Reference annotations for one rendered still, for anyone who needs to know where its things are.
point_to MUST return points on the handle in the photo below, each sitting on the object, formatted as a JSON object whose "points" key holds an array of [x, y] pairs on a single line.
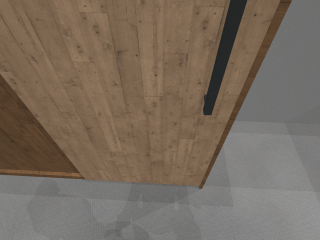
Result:
{"points": [[232, 22]]}

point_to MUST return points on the wardrobe door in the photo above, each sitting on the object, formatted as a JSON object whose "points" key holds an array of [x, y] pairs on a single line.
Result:
{"points": [[119, 85], [24, 143]]}

